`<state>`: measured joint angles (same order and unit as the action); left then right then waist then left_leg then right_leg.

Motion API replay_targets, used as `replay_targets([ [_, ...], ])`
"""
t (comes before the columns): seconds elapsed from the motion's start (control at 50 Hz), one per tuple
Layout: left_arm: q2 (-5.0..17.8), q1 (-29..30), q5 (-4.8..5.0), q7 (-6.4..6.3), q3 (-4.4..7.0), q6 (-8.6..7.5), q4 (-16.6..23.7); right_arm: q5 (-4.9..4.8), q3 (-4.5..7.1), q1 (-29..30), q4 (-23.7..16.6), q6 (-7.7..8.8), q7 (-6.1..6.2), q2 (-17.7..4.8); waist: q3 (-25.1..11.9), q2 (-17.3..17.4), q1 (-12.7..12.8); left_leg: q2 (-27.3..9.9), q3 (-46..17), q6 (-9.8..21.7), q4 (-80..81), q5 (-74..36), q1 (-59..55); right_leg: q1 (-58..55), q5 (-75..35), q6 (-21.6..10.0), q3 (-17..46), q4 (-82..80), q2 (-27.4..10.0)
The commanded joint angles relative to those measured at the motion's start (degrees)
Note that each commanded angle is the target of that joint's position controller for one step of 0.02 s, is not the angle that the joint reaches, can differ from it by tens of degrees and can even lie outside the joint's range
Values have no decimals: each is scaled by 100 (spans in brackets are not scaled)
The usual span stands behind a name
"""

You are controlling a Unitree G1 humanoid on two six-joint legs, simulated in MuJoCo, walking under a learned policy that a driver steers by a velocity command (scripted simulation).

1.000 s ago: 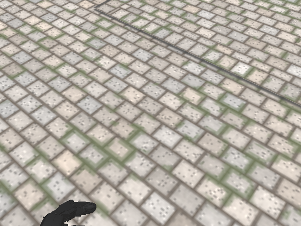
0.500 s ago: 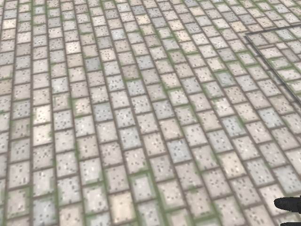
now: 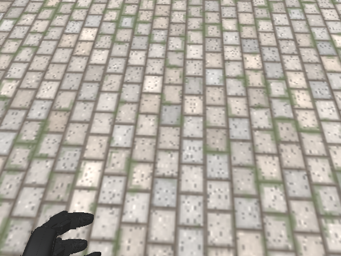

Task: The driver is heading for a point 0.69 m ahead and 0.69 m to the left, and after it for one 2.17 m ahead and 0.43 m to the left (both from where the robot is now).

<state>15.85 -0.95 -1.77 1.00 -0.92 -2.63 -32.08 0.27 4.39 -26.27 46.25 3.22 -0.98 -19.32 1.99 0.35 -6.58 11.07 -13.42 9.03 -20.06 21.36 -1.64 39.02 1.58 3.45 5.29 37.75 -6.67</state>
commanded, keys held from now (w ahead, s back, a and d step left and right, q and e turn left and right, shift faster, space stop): w+q+shift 0.50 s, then w+shift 0.22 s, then shift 0.28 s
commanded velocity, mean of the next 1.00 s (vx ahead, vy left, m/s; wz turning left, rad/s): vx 0.88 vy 0.00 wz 0.71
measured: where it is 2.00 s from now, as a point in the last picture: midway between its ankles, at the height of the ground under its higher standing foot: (79, 166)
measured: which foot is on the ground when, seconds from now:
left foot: down 0.00-0.08, up 0.10-0.50, down 0.52-0.94, up 0.96-1.00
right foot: up 0.00-0.04, down 0.06-0.52, up 0.54-0.90, down 0.92-1.00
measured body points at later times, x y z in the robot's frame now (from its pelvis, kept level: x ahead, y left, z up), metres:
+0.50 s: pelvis +0.44 +0.03 -0.03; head +0.46 +0.05 +0.42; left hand +0.24 +0.24 -0.16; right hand +0.79 -0.04 -0.06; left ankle +0.57 +0.12 -0.72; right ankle +0.24 -0.19 -0.70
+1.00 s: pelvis +0.83 +0.25 -0.02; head +0.87 +0.29 +0.43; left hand +0.81 +0.54 -0.13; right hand +1.01 +0.03 -0.14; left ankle +0.60 +0.17 -0.62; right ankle +1.00 +0.28 -0.73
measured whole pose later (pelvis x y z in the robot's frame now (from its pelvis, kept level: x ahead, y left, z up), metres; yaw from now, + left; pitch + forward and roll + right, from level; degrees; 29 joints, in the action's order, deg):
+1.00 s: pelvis +0.83 +0.25 -0.02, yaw +42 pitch +0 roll +0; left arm 14.3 -6.4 -1.8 1.0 0.0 -4.9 -41.0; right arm -1.6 2.5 -21.9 51.3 4.2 1.7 -16.7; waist 6.7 -0.5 -2.7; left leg 10.5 -7.0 2.4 -67.2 27.3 8.3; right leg 29.4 3.0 -4.5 -4.8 31.7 1.0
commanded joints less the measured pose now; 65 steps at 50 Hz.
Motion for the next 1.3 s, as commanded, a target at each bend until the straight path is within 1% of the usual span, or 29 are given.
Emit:
replay_targets([
  [0.02, 810, -315, 56, -66, 267, -70, 179, -4, 283, 562, -486, 107, 37, -1069, -200, 172, 558, -1133, -1177, 324, -112, -3554, 1379, -2469, 40, -128, -333, -561, 576],
  [0.06, 1260, -2166, 25, -223, 498, -126, -254, 39, 306, 893, -508, 126, -1, -1277, -1199, -99, 1658, -807, -806, 7, -2558, -4283, 1734, -4556, 1034, -267, -413, -547, 604],
  [0.08, 1687, -3420, -136, -355, 648, -160, -437, 46, 103, 1057, -693, 213, 15, -550, -1946, -848, 2067, -452, -337, -59, -4659, -2104, 2685, -5880, 3098, -430, 899, -735, -686],
  [0.1, 2063, -2834, -237, -317, 713, -145, -355, -182, -84, 518, -1081, 216, 9, -15, -2494, -2836, 1232, 10, 310, -203, -5930, 759, 4159, -6361, 4635, -900, 4433, -2313, -2088],
  [0.12, 1534, -2019, -184, -276, 687, -96, -206, -9, -108, 726, -889, 98, 80, -379, -1570, -1794, 1100, -650, 522, -162, -6347, 154, 4804, -5560, 5292, -1033, 4480, -2445, -1944],
  [0.16, 818, -1708, -146, -226, 522, -56, -326, 160, -68, 1333, -865, -38, -53, -533, -537, -356, 1080, -1180, 792, -237, -5916, -434, 4719, -4307, 3580, -968, 2454, -2255, -1453],
  [0.24, 534, -2076, 16, -110, 433, -266, -969, 188, -209, 1933, -1305, -305, -317, -51, 83, -545, 790, -1610, 864, -338, -5642, -649, 4892, -3516, 1422, -721, 481, -2622, -1111],
  [0.38, 789, -2098, 10, -107, 480, -425, -1342, 166, -337, 3168, -1802, -345, -514, -63, 682, -205, 651, -1414, 1971, -94, -3128, -2057, 4171, -3387, -1333, -496, -1965, -3248, -540],
  [0.44, 1202, -2394, 13, -194, 561, -303, -1376, 138, -294, 2891, -1624, -304, -454, -158, 227, -491, 404, -782, 2533, 204, -2533, -1666, 3166, -4181, -5320, -390, -2240, -2207, -649],
  [0.48, 1571, -2095, -21, -250, 666, -107, -1244, 106, -109, 1354, -1193, -279, -327, -511, -614, -753, -437, -463, 2385, 427, -2494, -1042, 1587, -4165, -6561, -481, -2113, -181, -924],
  [0.5, 1572, -1821, -30, -235, 676, -28, -1088, 102, 66, 71, -762, -247, -219, -774, -1149, -625, -933, -367, 2043, 621, -2068, -888, 21, -3392, -5942, -536, -1965, 1528, -932],
  [0.52, 1202, -1920, -100, -160, 616, -15, -1101, 77, 225, 22, -554, -273, -62, -994, -1010, 118, -664, -753, 1182, 763, -1682, -536, -1070, -1898, -1073, -437, -1894, 3481, -214],
  [0.54, 496, -2331, -93, -97, 433, -62, -580, 174, 302, 711, -821, -356, -8, -1576, -1254, 1376, 317, -2133, -1553, 1348, -1296, -1078, -2112, 225, 2855, -168, -1524, 5552, 590],
  [0.56, 863, -1778, -1, -102, 429, -212, -183, 176, 339, 283, -982, -410, 51, -1544, -2067, 687, -110, -2555, -2959, 1770, -94, -165, -2501, 953, 2365, -217, -391, 5765, 595],
  [0.6, 858, -1497, 36, -116, 352, -309, -321, 139, 231, 542, -685, -264, 160, -1013, -470, -372, 345, -2465, -2292, 1300, 613, -289, -642, 827, 1644, -271, -353, 4644, 27],
  [0.62, 767, -1510, -57, -116, 312, -242, -387, 139, 160, 749, -634, -144, 194, -841, -225, -543, 619, -2201, -1783, 1132, 604, -715, 197, 342, 1682, -247, -332, 4230, -137],
  [0.68, 529, -1663, -179, 5, 244, 42, -497, 53, -31, 778, -461, 136, 182, -414, 60, -441, 965, -1713, -808, 1008, 923, -1320, 1483, -348, 1916, -82, -349, 3102, -390],
  [0.74, 299, -540, -82, 87, 134, 9, -136, 16, -36, 529, -252, 268, 88, -393, 660, -262, 696, -1266, 76, 751, 1230, -3119, 1779, -268, 587, -154, -734, 1485, -307],
  [0.8, 11, -247, -12, 131, 43, -117, -166, -137, -49, 55, 55, 327, 34, -368, 376, -184, 373, -1083, 647, 209, 974, -5418, 1533, -1332, -1335, -426, -1208, 25, 302],
  [0.86, 289, -304, -11, 41, 136, -150, -251, -87, -35, -166, 285, 338, 114, -537, 51, 215, 366, -1253, 545, -121, 480, -6298, 535, -1795, -1521, -697, -1214, -633, 816],
  [0.9, 673, -1528, -69, -54, 296, -230, -658, 11, 34, 96, 298, 282, 209, -770, -502, 435, 1019, -1341, 438, -363, -915, -6848, 204, -2920, -1181, -793, -972, -782, 1034],
  [0.92, 779, -2480, -94, -101, 351, -296, -983, -13, 53, 469, 248, 248, 236, -826, -767, 364, 1615, -1150, 622, -462, -2169, -6247, 387, -3743, -1940, -863, -778, -1341, 732],
  [0.94, 1202, -3109, -116, -152, 447, -324, -1194, -41, 1, 498, 113, 228, 266, -490, -1244, -241, 1776, -519, 999, -609, -4279, -3263, 1081, -4737, -4795, -1098, -136, -812, -304],
  [0.96, 1397, -3145, -124, -34, 505, -312, -1256, -477, -129, -1079, 184, 162, 307, 223, -2850, -1905, 970, 207, 542, -993, -6878, 1649, 2916, -6994, -7712, -2425, 2272, -4, -2363],
  [0.98, 1063, -2889, 100, 11, 530, -201, -1022, -232, -103, -816, 361, 145, 355, -338, -3428, -723, 1249, -22, 33, -829, -6951, 969, 3035, -6665, -7163, -2432, 2361, -418, -2009],
  [1.02, 324, -1757, 156, -71, 324, -156, -1002, 28, -167, 291, 116, 97, 265, -257, -1579, -83, 908, -629, 450, -840, -6001, 447, 3370, -4701, -4499, -2052, 1325, -1233, -1243],
  [1.06, 257, -1796, 196, -137, 255, -140, -1236, 274, -226, 574, -6, -108, 126, -29, -793, -63, 685, -852, 729, -875, -5202, 288, 2930, -3287, -4092, -1907, 899, -1742, -822],
  [1.16, 846, -1564, 54, -10, 490, -13, -1229, 164, -351, 719, -237, -346, 182, 185, -848, -464, 334, -938, 1095, -1090, -3711, -116, 2387, -2076, -3940, -1867, 503, -1857, -268],
  [1.3, 926, -1414, 51, 16, 737, 460, -886, 76, -366, 1655, -585, -437, 325, -17, -513, -927, 639, -806, 1080, -1088, -2147, -349, 1934, -1407, 719, -1396, 1604, -1925, 60],
])
Keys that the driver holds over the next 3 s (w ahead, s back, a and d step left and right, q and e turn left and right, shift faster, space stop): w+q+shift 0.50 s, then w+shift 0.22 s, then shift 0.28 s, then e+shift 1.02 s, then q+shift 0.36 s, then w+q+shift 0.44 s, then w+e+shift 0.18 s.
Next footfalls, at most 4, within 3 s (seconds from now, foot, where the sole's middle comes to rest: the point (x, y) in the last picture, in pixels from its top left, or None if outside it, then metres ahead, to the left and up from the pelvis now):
0.06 right None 0.27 -0.19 -0.77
0.52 left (129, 224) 0.60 0.14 -0.77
0.92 right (89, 140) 1.03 0.31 -0.77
1.36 left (50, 164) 0.92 0.48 -0.77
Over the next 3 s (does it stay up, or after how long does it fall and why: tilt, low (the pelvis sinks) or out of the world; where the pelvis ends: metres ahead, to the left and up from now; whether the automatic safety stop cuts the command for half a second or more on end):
stays up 1.10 0.43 -0.03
